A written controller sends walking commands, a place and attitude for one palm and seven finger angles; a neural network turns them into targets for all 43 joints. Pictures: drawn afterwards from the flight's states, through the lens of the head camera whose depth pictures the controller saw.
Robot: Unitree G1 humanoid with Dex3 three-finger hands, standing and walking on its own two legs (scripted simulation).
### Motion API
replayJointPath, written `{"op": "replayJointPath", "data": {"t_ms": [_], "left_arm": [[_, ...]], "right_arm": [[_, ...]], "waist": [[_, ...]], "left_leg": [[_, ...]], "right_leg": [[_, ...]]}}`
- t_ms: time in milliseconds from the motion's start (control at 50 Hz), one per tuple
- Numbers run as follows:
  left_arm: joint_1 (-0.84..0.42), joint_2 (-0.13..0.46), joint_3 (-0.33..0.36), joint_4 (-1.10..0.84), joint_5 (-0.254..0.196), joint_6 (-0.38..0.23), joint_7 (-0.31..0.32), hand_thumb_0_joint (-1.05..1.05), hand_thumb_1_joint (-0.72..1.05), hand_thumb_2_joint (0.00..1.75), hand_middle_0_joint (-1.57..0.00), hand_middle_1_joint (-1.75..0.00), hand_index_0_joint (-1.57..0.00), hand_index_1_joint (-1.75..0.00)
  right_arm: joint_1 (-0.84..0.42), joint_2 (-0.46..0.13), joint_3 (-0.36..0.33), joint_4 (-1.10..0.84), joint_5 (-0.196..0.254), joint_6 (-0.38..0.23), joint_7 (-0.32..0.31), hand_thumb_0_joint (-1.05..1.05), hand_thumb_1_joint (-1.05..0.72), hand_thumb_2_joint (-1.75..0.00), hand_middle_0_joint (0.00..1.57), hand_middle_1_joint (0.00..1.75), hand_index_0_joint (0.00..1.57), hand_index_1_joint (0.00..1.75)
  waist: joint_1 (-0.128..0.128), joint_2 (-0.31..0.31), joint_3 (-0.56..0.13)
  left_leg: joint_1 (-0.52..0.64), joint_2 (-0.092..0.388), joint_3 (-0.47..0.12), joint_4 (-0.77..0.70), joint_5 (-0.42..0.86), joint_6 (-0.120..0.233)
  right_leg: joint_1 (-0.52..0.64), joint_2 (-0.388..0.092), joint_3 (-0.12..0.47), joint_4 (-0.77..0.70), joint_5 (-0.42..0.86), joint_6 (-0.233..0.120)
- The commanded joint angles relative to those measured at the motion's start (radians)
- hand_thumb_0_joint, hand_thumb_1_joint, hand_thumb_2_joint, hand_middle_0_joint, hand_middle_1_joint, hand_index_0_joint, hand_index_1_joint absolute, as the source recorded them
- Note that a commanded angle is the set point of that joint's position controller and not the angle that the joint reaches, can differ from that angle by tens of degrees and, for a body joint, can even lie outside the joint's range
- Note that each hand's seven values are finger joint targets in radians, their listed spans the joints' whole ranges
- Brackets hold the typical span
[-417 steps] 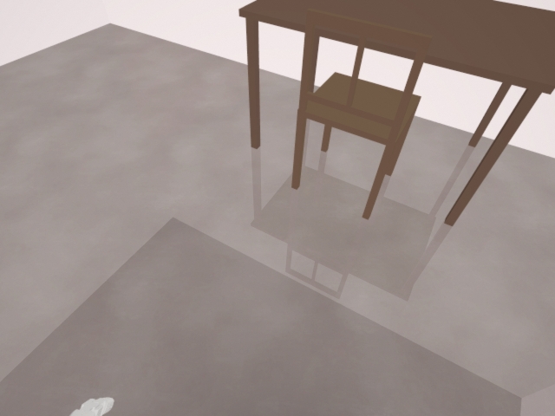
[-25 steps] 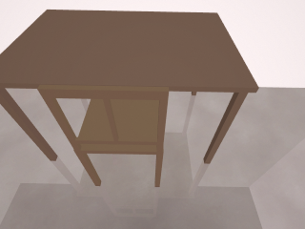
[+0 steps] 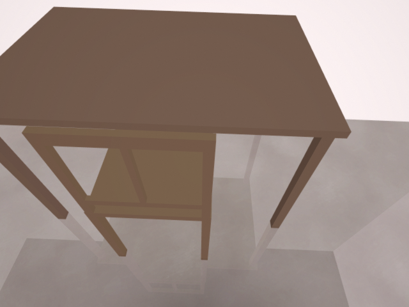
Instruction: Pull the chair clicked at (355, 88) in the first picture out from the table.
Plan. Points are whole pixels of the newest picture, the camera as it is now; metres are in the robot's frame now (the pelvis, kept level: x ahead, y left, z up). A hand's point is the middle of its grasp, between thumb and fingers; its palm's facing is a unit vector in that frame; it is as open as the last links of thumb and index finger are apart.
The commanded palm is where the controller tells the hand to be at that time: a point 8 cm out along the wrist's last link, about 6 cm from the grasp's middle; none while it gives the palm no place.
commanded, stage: come to a stop and stand still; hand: left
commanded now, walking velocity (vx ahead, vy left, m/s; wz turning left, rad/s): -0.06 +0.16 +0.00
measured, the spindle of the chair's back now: (135, 176) +0.43 +0.22 -0.08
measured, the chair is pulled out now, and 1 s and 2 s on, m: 0.00 0.00 0.00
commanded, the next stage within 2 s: look again from close up in 0.74 s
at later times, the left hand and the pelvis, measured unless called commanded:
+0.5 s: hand out of the picture +0.00 +0.21 -0.17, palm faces +0.03 -0.97 -0.23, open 7.4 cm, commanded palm none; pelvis -0.03 +0.03 +0.00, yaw +0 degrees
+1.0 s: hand out of the picture -0.01 +0.20 -0.17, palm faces +0.00 -0.98 -0.19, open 7.3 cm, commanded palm none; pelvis -0.02 +0.03 +0.01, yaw +0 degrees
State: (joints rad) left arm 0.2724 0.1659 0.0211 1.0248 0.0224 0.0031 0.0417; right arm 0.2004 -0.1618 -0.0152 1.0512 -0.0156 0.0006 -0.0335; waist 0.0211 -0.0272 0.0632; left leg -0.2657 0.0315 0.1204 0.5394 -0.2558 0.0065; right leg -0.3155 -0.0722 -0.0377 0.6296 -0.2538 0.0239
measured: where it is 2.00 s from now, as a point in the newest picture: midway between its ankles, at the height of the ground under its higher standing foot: outside the picture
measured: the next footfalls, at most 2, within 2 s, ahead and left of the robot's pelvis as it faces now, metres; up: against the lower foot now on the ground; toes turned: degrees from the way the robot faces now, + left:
left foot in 0.36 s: +0.00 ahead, +0.11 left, +0.00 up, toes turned +4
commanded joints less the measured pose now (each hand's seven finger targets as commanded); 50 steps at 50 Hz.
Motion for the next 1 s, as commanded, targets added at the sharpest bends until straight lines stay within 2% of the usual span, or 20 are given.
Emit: {"op": "replayJointPath", "data": {"t_ms": [0, 20, 40, 80, 140, 220, 240, 280, 300, 320, 340, 360, 400, 420, 480, 560, 680, 720, 860, 980], "left_arm": [[0.101, 0.157, 0.023, -0.026, 0.010, -0.014, -0.001, 0.00, 0.90, 0.90, -0.20, -0.30, -0.20, -0.30], [0.076, 0.190, 0.030, -0.042, 0.007, -0.013, -0.005, 0.00, 0.90, 0.90, -0.20, -0.30, -0.20, -0.30], [0.064, 0.198, 0.037, -0.051, 0.009, -0.012, -0.002, 0.00, 0.90, 0.90, -0.20, -0.30, -0.20, -0.30], [0.055, 0.177, 0.040, -0.055, 0.009, -0.017, 0.004, 0.00, 0.90, 0.90, -0.20, -0.30, -0.20, -0.30], [0.065, 0.186, 0.052, -0.062, 0.010, -0.015, 0.010, 0.00, 0.90, 0.90, -0.20, -0.30, -0.20, -0.30], [0.067, 0.198, 0.060, -0.070, 0.013, -0.007, 0.014, 0.00, 0.90, 0.90, -0.20, -0.30, -0.20, -0.30], [0.053, 0.199, 0.061, -0.074, 0.011, -0.005, 0.012, 0.00, 0.90, 0.90, -0.20, -0.30, -0.20, -0.30], [0.009, 0.198, 0.062, -0.085, 0.002, 0.002, 0.009, 0.00, 0.90, 0.90, -0.20, -0.30, -0.20, -0.30], [-0.012, 0.180, 0.058, -0.089, -0.003, 0.006, 0.007, 0.00, 0.90, 0.90, -0.20, -0.30, -0.20, -0.30], [0.036, 0.162, 0.030, -0.057, -0.010, -0.010, 0.040, 0.00, 0.90, 0.90, -0.20, -0.30, -0.20, -0.30], [0.021, 0.168, 0.018, -0.080, -0.012, -0.007, 0.034, 0.00, 0.90, 0.90, -0.20, -0.30, -0.20, -0.30], [0.044, 0.138, 0.023, -0.103, -0.008, -0.006, 0.028, 0.00, 0.90, 0.90, -0.20, -0.30, -0.20, -0.30], [-0.006, 0.146, 0.011, -0.098, 0.000, 0.009, 0.017, 0.00, 0.90, 0.90, -0.20, -0.30, -0.20, -0.30], [-0.006, 0.133, 0.006, -0.100, 0.004, 0.015, 0.009, 0.00, 0.90, 0.90, -0.20, -0.30, -0.20, -0.30], [0.025, 0.106, -0.002, -0.098, 0.006, 0.019, -0.004, 0.00, 0.90, 0.90, -0.20, -0.30, -0.20, -0.30], [0.059, 0.105, -0.004, -0.093, 0.005, 0.015, -0.009, 0.00, 0.90, 0.90, -0.20, -0.30, -0.20, -0.30], [0.058, 0.106, -0.008, -0.084, 0.000, -0.006, -0.009, 0.00, 0.90, 0.90, -0.20, -0.30, -0.20, -0.30], [0.062, 0.105, -0.010, -0.072, -0.003, -0.014, -0.008, 0.00, 0.90, 0.90, -0.20, -0.30, -0.20, -0.30], [0.063, 0.105, -0.016, -0.030, -0.007, -0.018, -0.006, 0.00, 0.90, 0.90, -0.20, -0.30, -0.20, -0.30], [0.064, 0.100, -0.019, 0.002, -0.011, -0.026, -0.002, 0.00, 0.90, 0.90, -0.20, -0.30, -0.20, -0.30]], "right_arm": [[0.072, -0.054, -0.030, -0.066, 0.008, 0.014, 0.014, 0.00, -0.90, -0.90, 0.20, 0.30, 0.20, 0.30], [0.080, -0.047, -0.034, -0.063, 0.004, 0.024, 0.017, 0.00, -0.90, -0.90, 0.20, 0.30, 0.20, 0.30], [0.059, -0.045, -0.036, -0.072, 0.001, 0.037, 0.015, 0.00, -0.90, -0.90, 0.20, 0.30, 0.20, 0.30], [0.036, -0.064, -0.035, -0.073, -0.001, 0.032, 0.015, 0.00, -0.90, -0.90, 0.20, 0.30, 0.20, 0.30], [0.037, -0.072, -0.038, -0.078, 0.007, 0.028, 0.017, 0.00, -0.90, -0.90, 0.20, 0.30, 0.20, 0.30], [0.021, -0.054, -0.029, -0.099, 0.012, 0.020, 0.016, 0.00, -0.90, -0.90, 0.20, 0.30, 0.20, 0.30], [0.037, -0.047, -0.028, -0.091, 0.013, 0.018, 0.016, 0.00, -0.90, -0.90, 0.20, 0.30, 0.20, 0.30], [0.115, -0.040, -0.024, -0.066, 0.013, 0.013, 0.014, 0.00, -0.90, -0.90, 0.20, 0.30, 0.20, 0.30], [0.152, -0.051, -0.024, -0.049, 0.012, 0.006, 0.012, 0.00, -0.90, -0.90, 0.20, 0.30, 0.20, 0.30], [0.090, -0.162, -0.045, -0.113, 0.012, -0.003, 0.016, 0.00, -0.90, -0.90, 0.20, 0.30, 0.20, 0.30], [0.016, -0.149, -0.037, -0.158, 0.008, -0.005, 0.019, 0.00, -0.90, -0.90, 0.20, 0.30, 0.20, 0.30], [0.056, -0.131, -0.038, -0.167, -0.010, -0.006, 0.015, 0.00, -0.90, -0.90, 0.20, 0.30, 0.20, 0.30], [0.028, -0.127, -0.030, -0.181, -0.004, 0.001, 0.017, 0.00, -0.90, -0.90, 0.20, 0.30, 0.20, 0.30], [0.016, -0.137, -0.032, -0.193, -0.001, 0.003, 0.019, 0.00, -0.90, -0.90, 0.20, 0.30, 0.20, 0.30], [0.027, -0.161, -0.033, -0.202, -0.006, -0.001, 0.022, 0.00, -0.90, -0.90, 0.20, 0.30, 0.20, 0.30], [0.041, -0.159, -0.031, -0.196, -0.005, -0.007, 0.022, 0.00, -0.90, -0.90, 0.20, 0.30, 0.20, 0.30], [0.085, -0.153, -0.021, -0.158, -0.002, -0.017, 0.021, 0.00, -0.90, -0.90, 0.20, 0.30, 0.20, 0.30], [0.096, -0.149, -0.017, -0.139, 0.000, -0.023, 0.020, 0.00, -0.90, -0.90, 0.20, 0.30, 0.20, 0.30], [0.106, -0.129, -0.004, -0.078, 0.005, -0.031, 0.016, 0.00, -0.90, -0.90, 0.20, 0.30, 0.20, 0.30], [0.121, -0.113, 0.002, -0.027, 0.006, -0.038, 0.010, 0.00, -0.90, -0.90, 0.20, 0.30, 0.20, 0.30]], "waist": [[-0.024, -0.152, -0.034], [-0.019, -0.157, -0.053], [-0.010, -0.181, -0.058], [0.006, -0.196, -0.054], [0.020, -0.155, -0.119], [0.031, -0.165, -0.148], [0.024, -0.148, -0.155], [-0.019, -0.139, -0.163], [-0.035, -0.106, -0.156], [-0.042, 0.179, -0.209], [-0.016, 0.225, -0.131], [-0.016, 0.276, -0.156], [-0.017, 0.223, -0.043], [-0.013, 0.160, 0.029], [-0.007, 0.073, 0.096], [-0.002, 0.066, 0.089], [-0.022, 0.002, 0.016], [-0.026, 0.008, -0.016], [-0.024, 0.030, -0.004], [-0.024, 0.034, -0.051]], "left_leg": [[-0.065, -0.017, -0.022, 0.068, -0.134, -0.013], [-0.029, -0.034, -0.034, 0.157, -0.205, -0.018], [-0.060, -0.033, -0.050, 0.248, -0.263, -0.019], [-0.157, -0.028, -0.099, 0.387, -0.264, -0.020], [-0.194, -0.039, -0.095, 0.388, -0.267, -0.037], [-0.138, -0.040, -0.091, 0.202, -0.241, -0.041], [-0.092, -0.052, -0.069, 0.123, -0.196, -0.042], [0.077, -0.062, -0.049, -0.077, -0.025, -0.034], [0.169, -0.040, -0.052, -0.171, 0.061, -0.026], [0.116, 0.059, -0.059, -0.070, 0.047, -0.026], [0.019, 0.070, -0.117, -0.056, 0.093, -0.011], [-0.007, 0.100, -0.157, -0.077, 0.110, 0.016], [-0.080, 0.099, -0.205, -0.140, 0.022, 0.026], [-0.138, 0.109, -0.225, -0.196, -0.114, 0.032], [-0.218, 0.113, -0.257, -0.295, -0.289, 0.049], [-0.188, 0.099, -0.251, -0.316, -0.307, 0.053], [-0.062, 0.075, -0.232, -0.276, -0.180, 0.045], [-0.017, 0.069, -0.212, -0.256, -0.107, 0.042], [0.009, 0.064, -0.183, -0.238, 0.023, 0.035], [0.069, 0.061, -0.156, -0.201, 0.160, 0.029]], "right_leg": [[0.020, -0.212, 0.270, -0.267, 0.250, -0.109], [-0.016, -0.280, 0.300, -0.322, 0.240, -0.163], [0.002, -0.285, 0.321, -0.331, 0.299, -0.197], [0.090, -0.268, 0.287, -0.279, 0.509, -0.219], [0.229, -0.260, 0.222, -0.211, 0.709, -0.234], [0.248, -0.254, 0.229, -0.187, 0.676, -0.239], [0.233, -0.236, 0.214, -0.181, 0.626, -0.225], [0.131, -0.187, 0.181, -0.160, 0.444, -0.168], [0.069, -0.144, 0.146, -0.131, 0.325, -0.129], [0.147, -0.106, 0.098, -0.069, 0.231, -0.085], [0.100, -0.077, 0.075, -0.061, 0.137, -0.078], [0.099, -0.064, 0.077, -0.064, 0.079, -0.080], [0.055, -0.020, 0.026, -0.077, -0.034, -0.065], [0.036, 0.000, 0.011, -0.080, -0.070, -0.052], [0.059, 0.023, -0.005, -0.056, -0.038, -0.046], [0.060, 0.021, 0.017, -0.079, -0.016, -0.045], [0.057, -0.007, 0.079, -0.158, 0.026, -0.053], [0.067, -0.018, 0.091, -0.173, 0.064, -0.053], [0.096, -0.035, 0.090, -0.197, 0.125, -0.047], [0.134, -0.046, 0.092, -0.195, 0.220, -0.047]]}}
